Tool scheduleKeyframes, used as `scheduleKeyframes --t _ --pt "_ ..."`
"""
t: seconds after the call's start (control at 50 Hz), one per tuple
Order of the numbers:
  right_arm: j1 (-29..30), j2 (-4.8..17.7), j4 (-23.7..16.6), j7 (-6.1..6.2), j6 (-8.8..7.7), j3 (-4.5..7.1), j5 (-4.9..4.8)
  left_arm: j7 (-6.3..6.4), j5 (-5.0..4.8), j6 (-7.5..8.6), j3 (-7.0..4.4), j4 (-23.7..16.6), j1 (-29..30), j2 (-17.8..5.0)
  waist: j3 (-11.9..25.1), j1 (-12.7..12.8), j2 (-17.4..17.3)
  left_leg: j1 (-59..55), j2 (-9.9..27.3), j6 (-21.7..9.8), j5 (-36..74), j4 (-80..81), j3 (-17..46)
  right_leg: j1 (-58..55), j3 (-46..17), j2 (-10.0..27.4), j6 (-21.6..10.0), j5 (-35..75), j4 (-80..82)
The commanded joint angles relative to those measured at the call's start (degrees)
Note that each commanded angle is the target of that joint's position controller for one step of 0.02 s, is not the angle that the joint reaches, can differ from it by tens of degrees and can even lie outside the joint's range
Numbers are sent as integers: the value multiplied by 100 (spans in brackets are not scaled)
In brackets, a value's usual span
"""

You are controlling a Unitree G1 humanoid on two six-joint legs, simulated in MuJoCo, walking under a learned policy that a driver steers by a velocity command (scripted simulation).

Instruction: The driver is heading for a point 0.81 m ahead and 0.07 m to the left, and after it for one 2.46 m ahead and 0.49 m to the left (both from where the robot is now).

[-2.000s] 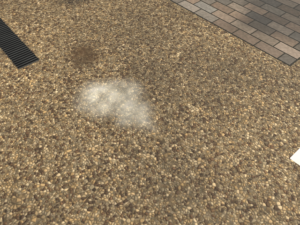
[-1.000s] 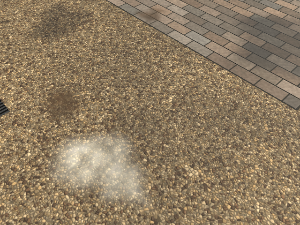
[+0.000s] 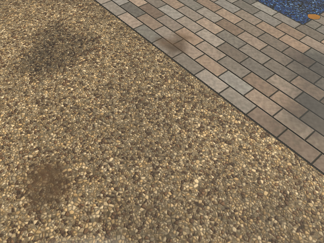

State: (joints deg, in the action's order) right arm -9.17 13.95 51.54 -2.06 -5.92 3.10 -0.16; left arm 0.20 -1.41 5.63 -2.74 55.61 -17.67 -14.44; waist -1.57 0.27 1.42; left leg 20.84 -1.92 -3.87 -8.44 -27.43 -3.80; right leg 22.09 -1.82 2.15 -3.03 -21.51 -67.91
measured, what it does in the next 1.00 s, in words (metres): walks ahead: right foot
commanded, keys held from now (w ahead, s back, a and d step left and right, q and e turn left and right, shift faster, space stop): w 1.00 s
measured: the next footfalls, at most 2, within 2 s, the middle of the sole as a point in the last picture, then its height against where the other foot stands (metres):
right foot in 0.44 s outside the picture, level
left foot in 1.02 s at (146, 183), level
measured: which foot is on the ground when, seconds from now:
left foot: down 0.00-0.44, up 0.46-1.00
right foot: up 0.00-0.42, down 0.44-1.00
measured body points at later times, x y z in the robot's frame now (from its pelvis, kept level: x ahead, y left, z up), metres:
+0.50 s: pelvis +0.28 -0.06 -0.01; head +0.31 -0.07 +0.44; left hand +0.47 +0.19 -0.11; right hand +0.24 -0.32 -0.16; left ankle +0.09 +0.08 -0.68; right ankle +0.38 -0.15 -0.73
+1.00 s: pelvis +0.55 -0.03 -0.01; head +0.58 -0.02 +0.44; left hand +0.50 +0.24 -0.15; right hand +0.76 -0.26 -0.11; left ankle +0.69 +0.08 -0.73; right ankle +0.38 -0.15 -0.73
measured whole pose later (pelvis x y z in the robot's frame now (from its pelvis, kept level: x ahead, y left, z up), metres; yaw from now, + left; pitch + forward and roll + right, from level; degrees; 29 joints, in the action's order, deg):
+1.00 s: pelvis +0.55 -0.03 -0.01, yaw +0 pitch +2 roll -2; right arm -0.1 13.0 49.2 -2.2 -5.2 2.9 -1.1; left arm 0.6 -0.9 3.5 -3.8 58.9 -23.3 -14.1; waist -0.6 3.8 -1.1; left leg 29.7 2.4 -4.3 -1.8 -28.6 -1.6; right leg -5.3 2.9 -0.9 0.0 -23.2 -16.1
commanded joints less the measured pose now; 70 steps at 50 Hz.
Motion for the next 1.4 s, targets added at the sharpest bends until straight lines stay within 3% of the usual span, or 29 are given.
scheduleKeyframes --t 0.02,0.1,0.22,0.32,0.38,0.42,0.44,0.46,0.48,0.5,0.52,0.54,0.56,0.6,0.64,0.7,0.78,0.9,0.96,1.0,1.02,1.04,1.06,1.08,1.12,1.16,1.2,1.28,1.4 --pt "-199 415 -134 -18 -81 66 75 52 26 -5 -160 -347 -132 -415 459 56 -562 -1209 1516 -932 516 1721 1850 1127 -281 640 -39 618 37" --pt "-587 718 70 102 -91 134 46 90 92 -135 -192 -532 362 -366 84 38 -418 -1068 1467 -1026 991 2063 1359 1658 -175 732 168 1311 913" --pt "-1116 780 264 226 2 118 -22 -2 88 -73 -138 -855 1511 -207 -130 -293 -451 -1444 1238 -750 1060 2132 806 1762 68 499 245 2768 2801" --pt "-1571 841 516 245 111 150 -61 -159 23 -12 -70 -1141 2282 -209 -374 -528 -463 -2279 1537 -747 1089 1833 803 1909 164 326 158 2469 3582" --pt "-1499 935 564 281 184 206 -87 -253 7 46 -97 -1216 2206 -353 -281 -335 -587 -2646 1742 -629 1785 1412 841 1531 217 199 -57 1884 3850" --pt "-1212 989 502 287 229 220 -96 -240 33 67 -252 -960 1257 -642 296 231 -681 -2516 1523 -449 3492 375 604 45 517 -165 -283 1765 4024" --pt "-1157 835 439 284 240 158 -62 -196 58 63 -401 -641 218 -953 953 651 -538 -1884 1195 -270 3462 -846 373 -1491 375 -64 -493 1935 3917" --pt "-1579 396 317 254 179 16 19 -148 174 49 -530 -471 -702 -1485 1898 670 447 130 551 70 1464 -3056 76 -3794 -1619 1378 -1173 1693 3874" --pt "-1894 5 398 204 37 -118 -7 -184 130 29 -476 -397 -888 -1423 2480 551 1426 1544 -192 204 -2439 -4344 688 -4700 -3822 2126 -1666 873 4795" --pt "-1375 648 328 173 -69 51 -177 -178 80 41 -342 -431 -614 -972 1890 613 955 2140 185 78 -2344 -4913 1110 -4253 -3487 1904 -1372 404 4988" --pt "-893 816 163 174 -125 91 -251 -164 65 42 -275 -557 -41 -794 1127 480 673 2322 497 -5 -1771 -4836 899 -3353 -2652 1739 -1148 717 5127" --pt "-653 786 138 214 -123 111 -195 -176 114 43 -220 -637 394 -644 731 304 229 2061 752 -2 -1246 -4541 784 -2475 -2060 1526 -1047 1189 5325" --pt "-647 703 148 245 -64 150 -129 -199 169 58 -173 -661 628 -487 465 102 187 1737 930 8 -931 -4221 783 -1830 -1596 1305 -967 1533 5529" --pt "-906 429 219 259 92 144 -110 -223 194 86 -146 -583 648 -388 395 -120 330 1253 1059 46 -667 -3878 779 -1288 -1156 1102 -970 1715 5849" --pt "-776 390 171 286 173 162 -86 -175 181 110 -178 -473 472 -548 211 -168 274 1431 1097 142 -365 -3521 720 -1124 -855 1052 -1041 2014 6040" --pt "-123 429 -50 288 183 192 -14 -66 172 79 -203 -339 146 -683 12 -34 156 2014 1114 296 467 -2615 708 -1358 -642 1046 -1020 2312 6160" --pt "610 291 -252 212 133 140 -33 5 120 34 -191 -209 -168 -718 -127 173 200 1875 921 324 1429 -1335 524 -1505 -230 860 -831 2284 6212" --pt "1487 294 -591 38 59 55 -104 44 57 -88 -242 107 -688 -798 -406 409 193 2013 733 193 1109 -400 441 -2478 -197 1212 -798 2391 5865" --pt "1209 498 -594 -31 2 112 -119 75 36 -161 -300 126 -537 -911 -197 134 343 1340 535 -27 494 -177 304 -2758 -192 1348 -655 3445 5355" --pt "-181 893 -171 9 -8 332 -87 74 41 -213 -265 65 -305 -836 639 -572 320 -681 174 -292 508 -59 13 -2386 152 934 -415 4939 3787" --pt "-1272 1321 70 64 -3 461 -14 73 130 -215 -173 -64 -350 -656 1492 -905 -254 -2527 1118 -654 604 -222 1095 -1171 407 577 -204 3560 2015" --pt "-1692 1728 217 47 23 535 -8 -4 146 -80 58 -91 -1059 157 2241 -527 -1806 -4453 2424 -1612 -424 446 3884 1154 305 -547 182 -326 -36" --pt "-1631 1181 188 46 24 372 -51 -35 14 69 -49 -32 -735 -359 2257 -707 -1410 -4413 2381 -1512 -1063 965 4489 1830 -516 -389 90 -1138 -809" --pt "-1093 933 87 67 2 294 -64 -52 -124 159 -140 -219 -174 -705 1409 -638 -1156 -3695 2205 -1227 -910 1036 3633 2253 -446 -77 -19 -730 -950" --pt "-283 604 -76 55 -20 183 26 27 -32 151 -188 -313 330 -692 585 -297 -434 -2030 1802 -984 80 1345 2426 1817 -214 436 -29 183 -325" --pt "-187 424 -23 26 -47 120 87 47 17 -5 -208 -259 89 -470 453 0 -598 -1320 1567 -920 400 1673 1915 1212 -251 628 -24 505 104" --pt "-356 580 75 61 -68 151 47 65 35 -109 -202 -275 114 -325 273 72 -553 -1062 1526 -994 605 1917 1609 1248 -180 689 53 688 501" --pt "-710 772 208 199 -31 182 31 60 112 -138 -226 -538 905 -350 12 -67 -419 -1250 1453 -933 931 2118 1209 1854 -125 691 248 1848 1703" --pt "-1266 821 437 249 32 173 -49 -73 51 -84 -127 -827 2001 -210 -248 -418 -465 -1634 1316 -727 868 2094 728 1605 170 378 249 2792 3296"
Velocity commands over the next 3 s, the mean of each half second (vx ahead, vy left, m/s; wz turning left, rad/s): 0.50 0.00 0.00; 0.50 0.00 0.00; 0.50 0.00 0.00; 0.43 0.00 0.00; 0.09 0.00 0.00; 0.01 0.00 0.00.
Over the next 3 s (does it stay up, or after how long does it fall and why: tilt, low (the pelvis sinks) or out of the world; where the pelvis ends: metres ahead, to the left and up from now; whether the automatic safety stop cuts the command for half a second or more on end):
stays up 1.22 -0.05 0.00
